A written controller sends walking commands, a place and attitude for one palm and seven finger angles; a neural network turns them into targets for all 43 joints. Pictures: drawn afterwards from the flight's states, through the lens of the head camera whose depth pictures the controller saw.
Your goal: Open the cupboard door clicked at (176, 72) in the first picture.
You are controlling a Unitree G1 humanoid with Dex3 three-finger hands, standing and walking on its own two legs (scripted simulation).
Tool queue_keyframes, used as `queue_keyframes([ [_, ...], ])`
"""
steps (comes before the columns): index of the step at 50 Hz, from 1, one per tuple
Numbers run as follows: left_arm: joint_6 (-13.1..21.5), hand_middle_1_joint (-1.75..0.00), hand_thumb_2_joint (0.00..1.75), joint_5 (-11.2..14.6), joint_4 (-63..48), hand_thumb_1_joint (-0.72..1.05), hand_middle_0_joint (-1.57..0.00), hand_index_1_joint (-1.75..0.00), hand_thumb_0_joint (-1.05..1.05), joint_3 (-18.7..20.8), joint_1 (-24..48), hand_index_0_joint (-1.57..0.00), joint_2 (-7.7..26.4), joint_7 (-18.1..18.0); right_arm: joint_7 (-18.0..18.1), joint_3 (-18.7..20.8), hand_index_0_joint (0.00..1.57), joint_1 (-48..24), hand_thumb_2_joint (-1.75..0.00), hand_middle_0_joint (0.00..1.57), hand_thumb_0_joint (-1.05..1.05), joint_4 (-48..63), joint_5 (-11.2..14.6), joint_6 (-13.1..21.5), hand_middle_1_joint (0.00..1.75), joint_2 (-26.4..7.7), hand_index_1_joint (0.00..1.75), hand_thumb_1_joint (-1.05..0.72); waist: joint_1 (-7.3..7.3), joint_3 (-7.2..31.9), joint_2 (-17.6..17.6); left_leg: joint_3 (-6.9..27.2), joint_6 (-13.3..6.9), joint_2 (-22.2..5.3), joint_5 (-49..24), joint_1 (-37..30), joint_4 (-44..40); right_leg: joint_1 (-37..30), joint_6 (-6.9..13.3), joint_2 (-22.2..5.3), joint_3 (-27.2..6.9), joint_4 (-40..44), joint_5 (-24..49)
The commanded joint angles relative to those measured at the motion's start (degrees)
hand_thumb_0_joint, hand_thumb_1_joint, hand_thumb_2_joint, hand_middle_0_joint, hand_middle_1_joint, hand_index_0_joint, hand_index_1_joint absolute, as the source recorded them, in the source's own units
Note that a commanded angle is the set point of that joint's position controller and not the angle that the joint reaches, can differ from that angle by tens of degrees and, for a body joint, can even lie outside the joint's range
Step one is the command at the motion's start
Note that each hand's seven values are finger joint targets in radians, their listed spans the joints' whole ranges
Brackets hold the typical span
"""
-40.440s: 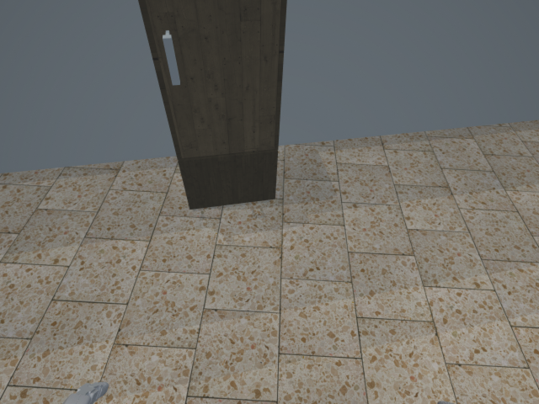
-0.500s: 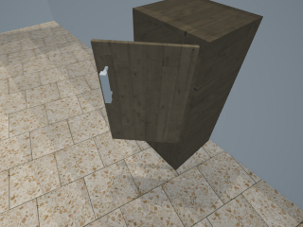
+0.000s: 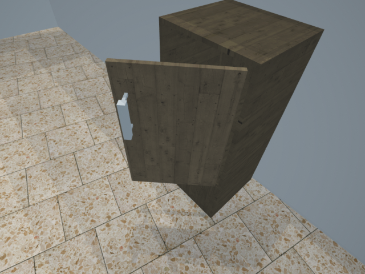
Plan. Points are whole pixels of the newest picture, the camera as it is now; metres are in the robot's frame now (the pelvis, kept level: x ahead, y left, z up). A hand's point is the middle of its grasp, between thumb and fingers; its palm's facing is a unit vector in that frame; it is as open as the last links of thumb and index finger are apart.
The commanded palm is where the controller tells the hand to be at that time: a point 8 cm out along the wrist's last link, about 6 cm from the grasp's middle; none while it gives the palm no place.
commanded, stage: come to a stop and stand still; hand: left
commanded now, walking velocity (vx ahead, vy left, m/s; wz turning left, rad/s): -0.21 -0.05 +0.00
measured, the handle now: (126, 116) +0.55 +0.22 +0.01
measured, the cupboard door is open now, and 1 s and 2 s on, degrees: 44 44 44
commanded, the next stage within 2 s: look again from close up in 0.92 s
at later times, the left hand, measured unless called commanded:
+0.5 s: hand out of the picture +0.10 +0.17 -0.17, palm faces +0.05 -0.97 -0.24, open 7.4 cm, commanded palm none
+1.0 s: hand out of the picture +0.03 +0.19 -0.15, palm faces -0.01 -0.96 -0.29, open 7.4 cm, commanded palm none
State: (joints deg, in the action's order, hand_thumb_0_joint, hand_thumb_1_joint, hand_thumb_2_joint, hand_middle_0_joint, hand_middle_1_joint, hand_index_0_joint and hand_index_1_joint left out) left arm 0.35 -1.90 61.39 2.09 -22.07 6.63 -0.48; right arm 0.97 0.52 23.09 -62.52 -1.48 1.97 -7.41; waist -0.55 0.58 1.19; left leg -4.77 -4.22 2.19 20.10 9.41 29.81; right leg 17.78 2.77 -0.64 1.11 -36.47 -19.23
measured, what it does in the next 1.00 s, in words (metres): stands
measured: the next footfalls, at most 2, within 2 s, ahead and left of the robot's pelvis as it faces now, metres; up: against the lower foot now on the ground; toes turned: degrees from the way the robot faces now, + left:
none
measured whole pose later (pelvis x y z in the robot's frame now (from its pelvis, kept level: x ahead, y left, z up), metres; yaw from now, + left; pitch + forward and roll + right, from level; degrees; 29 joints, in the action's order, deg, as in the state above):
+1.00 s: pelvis +0.00 -0.02 +0.01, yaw -1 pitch -1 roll +1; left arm 0.5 -0.9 58.2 0.2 -15.4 13.0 -1.1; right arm -0.1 0.4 16.4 -58.4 -1.4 0.0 -13.1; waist 0.2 -2.3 -1.7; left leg -3.3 -0.9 0.4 13.9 11.1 26.3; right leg 16.2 1.8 0.7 0.5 -26.8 -9.7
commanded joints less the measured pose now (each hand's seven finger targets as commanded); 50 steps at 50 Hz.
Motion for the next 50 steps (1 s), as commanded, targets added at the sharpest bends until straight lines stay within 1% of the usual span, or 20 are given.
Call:
queue_keyframes([
  [1, 2.6, -0.3, 0.9, 0.1, -6.4, 0.9, -0.2, -0.3, 0.0, -0.1, 5.8, -0.2, 1.3, 0.1, 1.2, 0.4, 0.2, 7.6, -0.9, 0.2, 0.0, 0.5, -0.1, 1.7, 0.3, -5.5, 0.3, -0.9, 2.51, -10.4, -5.2, 18.9, -9.0, -18.4, -27.9, -6.7, -14.2, 15.9, 0.0, -1.8, 1.8, -6.8, -5.8],
  [3, 2.7, -0.3, 0.9, 0.9, -4.7, 0.9, -0.2, -0.3, 0.0, -0.3, 3.1, -0.2, 0.6, -0.4, 2.0, -0.3, 0.2, 5.0, -0.9, 0.2, 0.0, 0.6, 0.2, 1.9, 0.3, -5.0, 0.3, -0.9, 0.28, -6.4, -1.8, 10.6, -5.6, -15.0, -52.0, -7.0, -6.5, 4.9, -0.6, -1.9, 1.7, 4.6, 0.8],
  [4, 2.7, -0.3, 0.9, 1.1, -3.2, 0.9, -0.2, -0.3, 0.0, -0.2, -0.7, -0.2, 0.9, -0.7, 2.3, -0.2, 0.2, 3.3, -0.9, 0.2, 0.0, 0.8, 0.7, 1.9, 0.3, -5.8, 0.3, -0.9, -1.26, -3.3, -2.0, 7.8, -2.5, -12.3, -56.2, -5.4, -3.1, -2.8, -0.7, -2.0, 0.7, 8.9, 13.8],
  [6, 2.7, -0.3, 0.9, 1.7, -1.1, 0.9, -0.2, -0.3, 0.0, 0.3, -4.7, -0.2, 5.8, -1.7, 2.5, 0.1, 0.2, 2.3, -0.9, 0.2, 0.0, 1.9, 1.7, 1.6, 0.3, -5.1, 0.3, -0.9, -1.56, 1.8, -0.5, 5.0, 2.4, -8.0, -39.7, 3.7, -1.2, -17.6, 1.4, -8.2, -6.7, 6.5, 46.9],
  [7, 2.2, -0.3, 0.9, 1.9, -1.3, 0.9, -0.2, -0.3, 0.0, 0.0, -2.7, -0.2, 7.1, -1.9, 2.5, 0.4, 0.2, 3.0, -0.9, 0.2, 0.0, 1.3, 1.8, 1.1, 0.3, -4.4, 0.3, -0.9, -0.21, 1.0, -2.0, 5.4, 3.5, -6.7, -27.5, 5.4, -3.7, -17.3, 3.2, -11.7, -8.1, 4.6, 51.4],
  [8, 1.7, -0.3, 0.9, 1.8, -2.2, 0.9, -0.2, -0.3, 0.0, 0.0, -0.7, -0.2, 7.4, -1.9, 2.5, 0.6, 0.2, 3.0, -0.9, 0.2, 0.0, 1.2, 1.4, 0.8, 0.3, -3.9, 0.3, -0.9, 0.4, -2.2, -6.3, 5.9, 3.9, -6.3, -29.8, 4.8, -6.5, -14.1, 1.9, -11.2, -6.1, 4.2, 51.3],
  [11, 0.9, -0.3, 0.9, 1.7, -3.4, 0.9, -0.2, -0.3, 0.0, 0.7, 1.0, -0.2, 7.5, -2.4, 2.8, 1.8, 0.2, 3.1, -0.9, 0.2, 0.0, 1.2, 1.2, -0.6, 0.3, -5.2, 0.3, -0.9, 0.11, 0.9, 2.0, 5.4, 3.1, -8.4, -44.6, 0.1, -1.2, -12.1, 1.0, -8.4, -3.8, -0.1, 50.4],
  [13, 0.4, -0.3, 0.9, 1.4, -4.6, 0.9, -0.2, -0.3, 0.0, 1.2, 2.6, -0.2, 8.0, -2.6, 2.7, 2.6, 0.2, 2.8, -0.9, 0.2, 0.0, 1.5, 1.1, -1.0, 0.3, -6.1, 0.3, -0.9, 0.29, 3.2, -0.5, 4.9, 3.1, -8.7, -50.6, -3.0, 0.6, -10.0, 1.4, -7.8, -2.9, -1.9, 46.4],
  [19, -1.5, -0.3, 0.9, 0.9, -8.6, 0.9, -0.2, -0.3, 0.0, 1.5, 9.7, -0.2, 5.7, -2.1, 2.1, 3.4, 0.2, -4.1, -0.9, 0.2, 0.0, 4.0, 0.1, -1.5, 0.3, -7.0, 0.3, -0.9, 0.73, -4.0, -6.1, 9.8, -3.4, -15.4, -56.2, -5.4, -4.3, 2.7, -1.4, -1.4, 0.1, -4.1, -0.5],
  [22, -1.2, -0.3, 0.9, 0.8, -8.4, 0.9, -0.2, -0.3, 0.0, 1.3, 6.5, -0.2, 5.0, -2.0, 2.1, 3.1, 0.2, -6.5, -0.9, 0.2, 0.0, 5.0, 0.1, -1.4, 0.3, -7.5, 0.3, -0.9, -1.2, -4.0, -4.4, 9.1, -3.3, -14.7, -55.7, -5.4, -1.8, -0.1, -0.9, -1.3, -0.8, 1.1, 3.0],
  [24, -0.3, -0.3, 0.9, 0.5, -6.5, 0.9, -0.2, -0.3, 0.0, 1.4, 2.7, -0.2, 7.9, -2.2, 2.0, 3.0, 0.2, -6.4, -0.9, 0.2, 0.0, 5.2, 0.8, -1.2, 0.3, -6.7, 0.3, -0.9, -1.5, 0.1, -1.7, 5.2, 1.0, -8.3, -42.8, -1.2, 5.6, -8.4, 1.0, -6.1, -7.6, 5.1, 33.9],
  [25, 0.9, -0.3, 0.9, 0.8, -4.4, 0.9, -0.2, -0.3, 0.0, 2.0, -1.9, -0.2, 12.5, -3.7, 0.8, 3.6, 0.2, -11.1, -0.9, 0.2, 0.0, 9.8, 2.6, -0.6, 0.3, -9.9, 0.3, -0.9, -2.67, 6.3, 9.5, 2.0, 3.3, -7.4, -28.9, 2.8, 16.5, -13.7, -0.6, -9.3, -6.7, 9.1, 54.0],
  [26, 0.9, -0.3, 0.9, 1.0, -6.8, 0.9, -0.2, -0.3, 0.0, 2.0, -0.2, -0.2, 12.4, -4.0, 0.4, 3.7, 0.2, -10.7, -0.9, 0.2, 0.0, 12.6, 2.1, -1.0, 0.3, -6.6, 0.3, -0.9, -1.52, 7.0, 18.7, 4.3, 3.0, -2.6, 4.1, 10.6, 18.8, -17.2, 5.8, -14.6, -16.2, 8.5, 56.9],
  [27, 1.2, -0.3, 0.9, 0.6, -8.4, 0.9, -0.2, -0.3, 0.0, 1.1, 2.7, -0.2, 10.7, -3.8, 0.6, 3.1, 0.2, -12.2, -0.9, 0.2, 0.0, 12.8, 2.0, -1.8, 0.3, -5.8, 0.3, -0.9, -1.06, 6.5, 10.5, 6.1, 3.1, -3.5, 10.2, 9.0, 17.5, -13.2, 8.0, -16.0, -16.9, 11.0, 47.2],
  [29, 1.1, -0.3, 0.9, 0.3, -10.4, 0.9, -0.2, -0.3, 0.0, 0.5, 7.6, -0.2, 11.7, -3.2, -0.1, 2.4, 0.2, -9.0, -0.9, 0.2, 0.0, 11.4, 1.2, -2.2, 0.3, -3.2, 0.3, -0.9, 1.85, 1.9, -2.8, 2.5, 3.7, -2.5, 5.9, 3.9, 6.4, -4.3, 7.1, -12.8, -11.7, 11.6, 28.0],
  [32, 0.9, -0.3, 0.9, 1.2, -10.5, 0.9, -0.2, -0.3, 0.0, 0.0, 10.5, -0.2, 12.0, -2.3, -0.2, 2.6, 0.2, -5.3, -0.9, 0.2, 0.0, 10.2, 0.5, -1.5, 0.3, -7.2, 0.3, -0.9, 3.45, -2.7, -7.4, 6.6, 2.3, -5.8, -2.7, -1.2, -4.0, 5.8, 1.7, -5.7, -9.1, 12.2, -0.6],
  [34, 1.0, -0.3, 0.9, 1.0, -10.8, 0.9, -0.2, -0.3, 0.0, 0.4, 10.4, -0.2, 12.1, -1.8, -0.2, 3.0, 0.2, -8.6, -0.9, 0.2, 0.0, 12.0, 0.1, -1.0, 0.3, -11.4, 0.3, -0.9, 1.51, -4.0, -5.6, 11.1, 0.2, -10.3, 2.4, 6.8, -8.8, 0.8, -0.1, -2.4, -6.1, 12.9, -3.3],
  [38, 0.9, -0.3, 0.9, 0.6, -9.0, 0.9, -0.2, -0.3, 0.0, -0.3, 8.3, -0.2, 12.3, -1.3, -0.4, 2.4, 0.2, -10.1, -0.9, 0.2, 0.0, 11.8, 0.1, -1.0, 0.3, -11.6, 0.3, -0.9, 0.88, -8.1, -2.1, 9.7, 0.9, -7.5, 5.9, 8.1, -10.9, 1.3, 0.3, -3.3, -8.9, 16.3, -6.9],
  [45, 1.3, -0.3, 0.9, 1.0, -7.9, 0.9, -0.2, -0.3, 0.0, -0.1, 7.5, -0.2, 13.7, -1.0, -0.5, 1.6, 0.2, -6.8, -0.9, 0.2, 0.0, 8.8, 0.1, -0.9, 0.3, -12.2, 0.3, -0.9, 1.24, -4.4, 2.0, 8.2, 1.3, -6.3, 3.7, 6.2, -10.2, -0.6, 0.4, -4.7, -10.9, 19.0, -9.8],
  [50, 1.5, -0.3, 0.9, 1.2, -6.9, 0.9, -0.2, -0.3, 0.0, -0.1, 8.3, -0.2, 14.7, -0.9, -0.5, 1.2, 0.2, -5.2, -0.9, 0.2, 0.0, 6.4, 0.2, -0.6, 0.3, -12.4, 0.3, -0.9, 1.37, -3.4, 0.4, 8.0, 1.6, -6.4, 1.9, 5.4, -10.6, -1.5, 0.8, -5.4, -11.1, 19.0, -8.9],
])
